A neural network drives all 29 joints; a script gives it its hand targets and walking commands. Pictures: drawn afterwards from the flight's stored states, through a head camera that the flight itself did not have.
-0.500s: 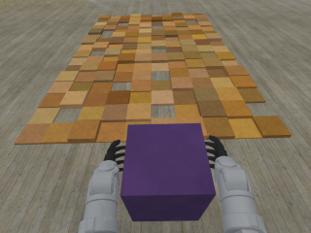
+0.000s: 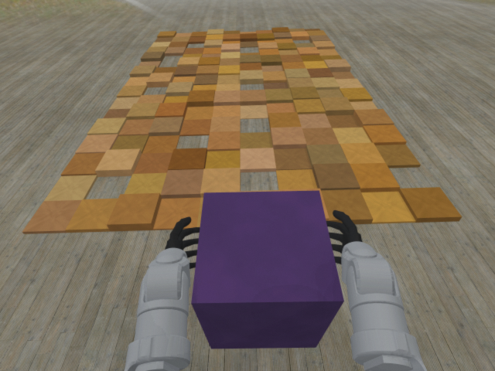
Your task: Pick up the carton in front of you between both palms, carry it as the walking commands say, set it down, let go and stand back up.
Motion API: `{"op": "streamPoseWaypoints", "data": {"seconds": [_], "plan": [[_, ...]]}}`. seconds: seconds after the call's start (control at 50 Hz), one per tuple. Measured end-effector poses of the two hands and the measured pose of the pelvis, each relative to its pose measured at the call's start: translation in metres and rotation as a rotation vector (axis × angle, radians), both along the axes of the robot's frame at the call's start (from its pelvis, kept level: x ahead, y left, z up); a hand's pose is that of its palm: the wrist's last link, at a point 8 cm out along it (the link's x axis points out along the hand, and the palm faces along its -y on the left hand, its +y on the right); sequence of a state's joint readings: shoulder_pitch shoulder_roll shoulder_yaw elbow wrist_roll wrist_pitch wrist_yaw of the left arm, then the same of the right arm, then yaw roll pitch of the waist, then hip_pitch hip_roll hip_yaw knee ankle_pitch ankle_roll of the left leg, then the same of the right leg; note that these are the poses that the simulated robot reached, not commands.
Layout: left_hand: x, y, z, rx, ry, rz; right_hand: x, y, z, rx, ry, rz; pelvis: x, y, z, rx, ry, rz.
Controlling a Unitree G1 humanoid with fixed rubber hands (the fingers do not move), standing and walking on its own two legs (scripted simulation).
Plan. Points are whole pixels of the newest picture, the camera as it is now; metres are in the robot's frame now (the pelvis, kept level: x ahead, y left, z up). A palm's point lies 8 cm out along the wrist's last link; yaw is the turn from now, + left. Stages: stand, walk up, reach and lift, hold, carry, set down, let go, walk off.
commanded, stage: hold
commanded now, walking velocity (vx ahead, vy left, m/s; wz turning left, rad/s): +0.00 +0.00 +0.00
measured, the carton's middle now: (262, 273) +0.30 +0.00 -0.03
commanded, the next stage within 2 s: carry in 0.22 s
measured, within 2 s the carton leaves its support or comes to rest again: neither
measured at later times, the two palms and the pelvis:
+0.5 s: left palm (191, 229) +0.34 +0.13 +0.07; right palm (358, 223) +0.34 -0.17 +0.07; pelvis +0.06 -0.02 -0.01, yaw +1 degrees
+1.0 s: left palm (221, 147) +0.58 +0.09 +0.08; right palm (347, 144) +0.58 -0.21 +0.08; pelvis +0.31 -0.06 -0.02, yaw +2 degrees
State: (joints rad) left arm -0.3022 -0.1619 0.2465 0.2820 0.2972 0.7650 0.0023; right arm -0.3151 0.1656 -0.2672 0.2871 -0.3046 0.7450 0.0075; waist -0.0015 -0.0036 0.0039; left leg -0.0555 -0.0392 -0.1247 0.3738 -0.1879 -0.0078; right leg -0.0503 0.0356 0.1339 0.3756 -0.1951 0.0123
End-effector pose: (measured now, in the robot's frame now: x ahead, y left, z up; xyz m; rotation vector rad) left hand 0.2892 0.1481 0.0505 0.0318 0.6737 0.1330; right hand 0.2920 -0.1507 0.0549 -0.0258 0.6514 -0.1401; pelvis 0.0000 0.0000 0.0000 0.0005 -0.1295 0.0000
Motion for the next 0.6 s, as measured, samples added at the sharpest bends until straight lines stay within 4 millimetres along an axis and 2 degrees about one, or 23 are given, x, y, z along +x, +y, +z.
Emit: {"op": "streamPoseWaypoints", "data": {"seconds": [0.2,0.34,0.48,0.56,0.6], "plan": [[0.003,0.000,0.000,0.004,0.001,-0.004,0.002,0.000,0.000,-0.005,0.002,0.002,0.003,0.000,0.001,0.001,0.002,-0.001],[0.014,-0.005,0.004,0.003,-0.027,0.004,0.013,-0.005,0.001,0.008,-0.027,-0.001,0.014,-0.005,-0.005,0.008,0.105,-0.023],[0.043,-0.023,0.018,-0.011,-0.036,0.021,0.043,-0.023,0.012,0.037,-0.036,-0.009,0.049,-0.020,-0.008,0.000,0.172,0.018],[0.064,-0.017,0.025,-0.019,0.002,0.048,0.073,-0.017,0.022,0.046,0.003,0.008,0.077,-0.017,-0.002,0.022,0.205,0.026],[0.078,-0.010,0.028,-0.027,-0.007,0.064,0.091,-0.010,0.026,0.053,-0.006,0.010,0.093,-0.013,-0.006,0.024,0.209,0.021]]}}
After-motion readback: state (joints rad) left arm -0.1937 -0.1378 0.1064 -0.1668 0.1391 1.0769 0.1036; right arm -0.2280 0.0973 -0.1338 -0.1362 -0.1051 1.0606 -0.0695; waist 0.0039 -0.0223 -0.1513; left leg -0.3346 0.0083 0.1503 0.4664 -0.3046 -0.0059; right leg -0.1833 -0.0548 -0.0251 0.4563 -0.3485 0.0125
